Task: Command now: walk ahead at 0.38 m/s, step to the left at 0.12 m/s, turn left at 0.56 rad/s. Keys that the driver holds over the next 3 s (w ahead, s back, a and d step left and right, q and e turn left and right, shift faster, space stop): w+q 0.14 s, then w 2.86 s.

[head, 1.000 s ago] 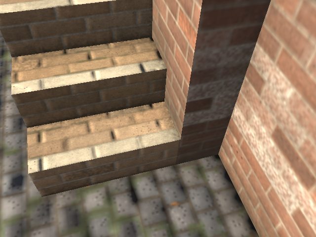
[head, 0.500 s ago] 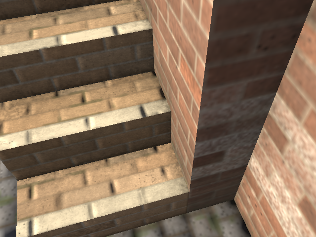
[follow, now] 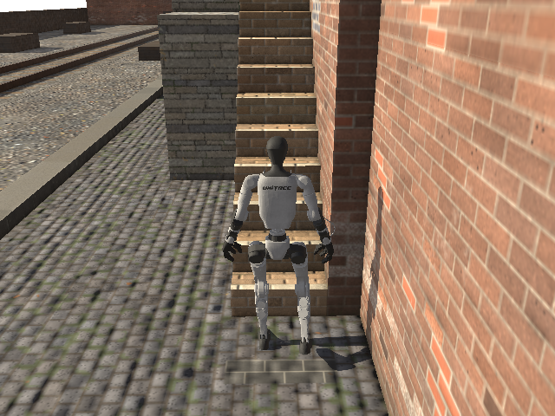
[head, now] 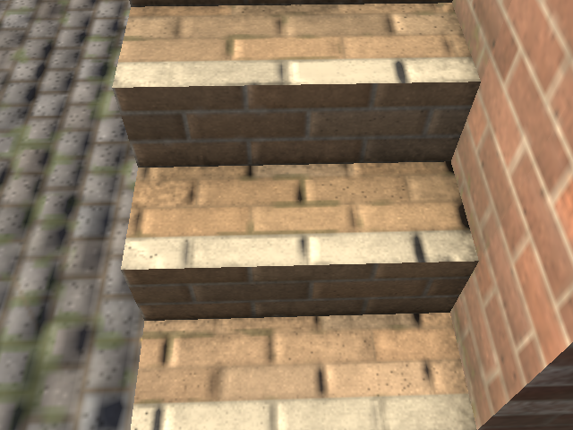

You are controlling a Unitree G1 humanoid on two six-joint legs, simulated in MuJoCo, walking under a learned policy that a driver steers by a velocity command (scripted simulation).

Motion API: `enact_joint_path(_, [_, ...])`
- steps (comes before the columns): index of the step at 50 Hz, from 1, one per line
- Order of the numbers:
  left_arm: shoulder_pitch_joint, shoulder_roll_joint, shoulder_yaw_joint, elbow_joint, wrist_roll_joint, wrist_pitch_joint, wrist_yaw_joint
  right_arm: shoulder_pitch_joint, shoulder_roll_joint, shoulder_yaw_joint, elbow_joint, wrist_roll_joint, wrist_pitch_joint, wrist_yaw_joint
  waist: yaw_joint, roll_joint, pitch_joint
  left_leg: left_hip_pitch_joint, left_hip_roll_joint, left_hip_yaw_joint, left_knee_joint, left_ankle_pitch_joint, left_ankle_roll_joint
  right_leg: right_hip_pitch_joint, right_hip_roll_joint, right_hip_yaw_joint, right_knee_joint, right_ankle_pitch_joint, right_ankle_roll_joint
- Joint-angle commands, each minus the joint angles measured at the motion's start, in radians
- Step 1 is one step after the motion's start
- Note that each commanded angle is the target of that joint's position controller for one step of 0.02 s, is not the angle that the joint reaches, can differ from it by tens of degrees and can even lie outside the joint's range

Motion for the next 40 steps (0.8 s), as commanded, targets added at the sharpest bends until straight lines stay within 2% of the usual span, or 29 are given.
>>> enact_joint_path(1, [0.058,0.074,-0.001,-0.045,0.024,0.000,0.000,0.033,-0.088,-0.017,-0.044,0.017,-0.031,-0.034,0.037,0.086,-0.177,0.234,0.228,-0.308,-0.187,0.498,0.177,-0.111,0.034,0.028,0.029,0.117,-0.005])
enact_joint_path(3, [0.052,0.067,-0.010,-0.044,0.015,0.002,-0.003,0.046,-0.112,-0.023,-0.052,0.012,-0.040,-0.037,0.032,0.095,-0.210,0.253,0.249,-0.348,-0.201,0.462,0.178,-0.102,0.049,0.045,-0.008,0.139,-0.003])
enact_joint_path(6, [-0.011,0.066,-0.022,-0.065,0.005,-0.006,-0.001,0.070,-0.134,-0.029,-0.051,0.009,-0.038,-0.045,0.014,0.095,-0.183,0.255,0.249,-0.380,-0.210,0.419,0.164,-0.114,0.074,0.042,-0.146,0.149,-0.008])
enact_joint_path(7, [-0.042,0.060,-0.026,-0.074,0.001,-0.003,0.003,0.092,-0.129,-0.029,-0.049,0.011,-0.034,-0.045,-0.009,0.097,-0.182,0.291,0.245,-0.392,-0.210,0.411,0.143,-0.137,0.079,0.045,-0.184,0.174,-0.007])
enact_joint_path(8, [-0.065,0.061,-0.021,-0.088,-0.009,-0.004,0.003,0.100,-0.119,-0.022,-0.034,0.014,-0.036,-0.049,-0.012,0.118,-0.158,0.293,0.237,-0.389,-0.222,0.380,0.141,-0.148,0.089,0.041,-0.212,0.178,-0.003])
enact_joint_path(9, [-0.082,0.063,-0.024,-0.095,-0.014,-0.006,0.001,0.116,-0.112,-0.017,-0.028,0.015,-0.036,-0.050,-0.025,0.101,-0.153,0.309,0.240,-0.396,-0.230,0.366,0.133,-0.154,0.092,0.038,-0.243,0.185,-0.001])
enact_joint_path(11, [-0.075,0.053,-0.024,-0.090,-0.014,-0.010,-0.012,0.145,-0.112,-0.010,-0.007,0.018,-0.040,-0.058,-0.038,0.089,-0.150,0.345,0.230,-0.384,-0.238,0.401,0.099,-0.135,0.101,0.038,-0.308,0.240,-0.003])
enact_joint_path(12, [-0.044,0.023,-0.037,-0.077,-0.013,-0.008,-0.016,0.127,-0.101,-0.007,-0.012,0.007,-0.035,-0.060,-0.031,0.103,-0.199,0.349,0.227,-0.371,-0.228,0.471,0.075,-0.072,0.120,0.014,-0.281,0.257,-0.009])
enact_joint_path(13, [-0.019,0.010,-0.042,-0.066,-0.015,-0.003,-0.015,0.113,-0.082,0.000,-0.008,0.000,-0.032,-0.061,-0.014,0.118,-0.198,0.309,0.214,-0.353,-0.220,0.470,0.066,-0.024,0.128,0.002,-0.259,0.236,-0.013])
enact_joint_path(14, [-0.016,0.001,-0.047,-0.061,-0.024,-0.002,-0.017,0.100,-0.060,0.008,-0.004,0.000,-0.031,-0.062,0.000,0.116,-0.161,0.263,0.209,-0.349,-0.215,0.529,0.051,0.003,0.141,-0.014,-0.253,0.234,-0.021])
enact_joint_path(16, [-0.033,0.000,-0.053,-0.064,-0.026,-0.007,-0.016,0.105,-0.054,0.016,0.011,0.003,-0.032,-0.067,0.000,0.082,-0.118,0.248,0.211,-0.349,-0.207,0.640,0.038,0.043,0.148,-0.017,-0.336,0.213,-0.033])
enact_joint_path(17, [-0.031,-0.008,-0.058,-0.063,-0.030,-0.008,-0.014,0.108,-0.055,0.021,0.019,0.006,-0.035,-0.072,0.005,0.084,-0.114,0.285,0.218,-0.348,-0.179,0.812,0.037,0.056,0.157,-0.024,-0.396,0.204,-0.043])
enact_joint_path(18, [-0.018,-0.011,-0.061,-0.057,-0.033,-0.012,-0.013,0.119,-0.059,0.024,0.030,0.012,-0.041,-0.076,0.005,0.078,-0.128,0.343,0.228,-0.350,-0.152,0.987,0.040,0.070,0.163,-0.021,-0.460,0.203,-0.057])
enact_joint_path(19, [0.001,-0.004,-0.063,-0.040,-0.041,-0.015,-0.009,0.115,-0.036,0.036,0.026,0.019,-0.048,-0.082,0.006,0.091,-0.158,0.405,0.227,-0.343,-0.136,1.119,0.032,0.095,0.156,-0.008,-0.523,0.203,-0.072])
enact_joint_path(20, [0.021,0.002,-0.063,-0.031,-0.049,-0.019,-0.005,0.109,-0.035,0.040,0.028,0.020,-0.050,-0.085,0.014,0.104,-0.171,0.455,0.234,-0.355,-0.120,1.200,0.033,0.108,0.157,-0.003,-0.595,0.200,-0.081])
enact_joint_path(21, [0.039,-0.007,-0.069,-0.016,-0.057,-0.023,0.004,0.103,-0.025,0.050,0.028,0.014,-0.051,-0.081,0.024,0.096,-0.183,0.479,0.241,-0.372,-0.120,1.190,0.045,0.139,0.149,0.011,-0.681,0.200,-0.086])
enact_joint_path(22, [0.077,-0.015,-0.073,0.002,-0.054,-0.030,0.008,0.071,-0.029,0.051,0.018,0.021,-0.051,-0.077,0.050,0.076,-0.184,0.467,0.231,-0.372,-0.106,1.143,0.041,0.204,0.140,0.024,-0.774,0.276,-0.092])
enact_joint_path(23, [0.119,-0.016,-0.075,0.024,-0.041,-0.038,0.008,0.038,-0.032,0.051,0.003,0.031,-0.050,-0.068,0.062,0.043,-0.181,0.424,0.207,-0.367,-0.080,1.052,0.029,0.278,0.114,0.062,-0.841,0.380,-0.101])
enact_joint_path(24, [0.141,-0.002,-0.075,0.040,-0.025,-0.043,0.007,0.027,-0.025,0.054,-0.010,0.032,-0.053,-0.058,0.046,-0.003,-0.176,0.359,0.178,-0.358,-0.061,0.900,0.023,0.333,0.072,0.119,-0.833,0.457,-0.110])
enact_joint_path(25, [0.105,0.032,-0.069,0.035,-0.024,-0.043,0.006,0.066,-0.012,0.057,-0.004,0.025,-0.056,-0.049,-0.009,-0.082,-0.145,0.282,0.135,-0.338,-0.091,0.696,0.010,0.364,0.033,0.158,-0.810,0.554,-0.117])
enact_joint_path(26, [0.018,-0.011,-0.081,0.014,-0.027,-0.044,-0.003,0.104,0.022,0.073,0.024,0.015,-0.050,-0.047,-0.052,-0.139,-0.113,0.258,0.117,-0.328,-0.163,0.463,0.002,0.328,0.008,0.190,-0.834,0.482,-0.126])
enact_joint_path(27, [-0.062,-0.051,-0.095,-0.011,-0.024,-0.047,-0.013,0.097,0.016,0.078,0.043,0.003,-0.043,-0.051,-0.061,-0.114,-0.066,0.280,0.111,-0.324,-0.230,0.301,0.017,0.264,0.017,0.176,-0.864,0.428,-0.103])
enact_joint_path(28, [-0.086,-0.051,-0.096,-0.025,-0.027,-0.051,-0.017,0.064,0.001,0.079,0.043,-0.001,-0.040,-0.055,-0.045,-0.073,-0.046,0.288,0.110,-0.326,-0.254,0.276,0.030,0.246,0.040,0.151,-0.871,0.418,-0.082])
enact_joint_path(29, [-0.059,-0.030,-0.093,-0.019,-0.030,-0.055,-0.018,0.039,-0.008,0.080,0.041,-0.001,-0.040,-0.054,-0.027,-0.038,-0.057,0.292,0.115,-0.331,-0.260,0.280,0.038,0.261,0.050,0.140,-0.870,0.414,-0.076])
enact_joint_path(31, [-0.008,0.004,-0.087,0.003,-0.033,-0.062,-0.016,0.010,0.003,0.087,0.036,0.005,-0.047,-0.048,-0.006,-0.002,-0.079,0.285,0.120,-0.328,-0.267,0.285,0.036,0.301,0.052,0.142,-0.870,0.402,-0.077])
enact_joint_path(33, [-0.001,0.008,-0.087,0.009,-0.031,-0.065,-0.017,-0.001,0.011,0.092,0.040,0.012,-0.055,-0.048,0.003,0.017,-0.095,0.273,0.121,-0.322,-0.273,0.296,0.030,0.333,0.047,0.146,-0.865,0.419,-0.079])
enact_joint_path(40, [-0.014,-0.001,-0.092,0.022,-0.026,-0.067,-0.029,-0.024,0.005,0.093,0.057,0.010,-0.060,-0.045,0.023,0.033,-0.107,0.255,0.126,-0.325,-0.280,0.292,0.027,0.353,0.046,0.138,-0.862,0.437,-0.074])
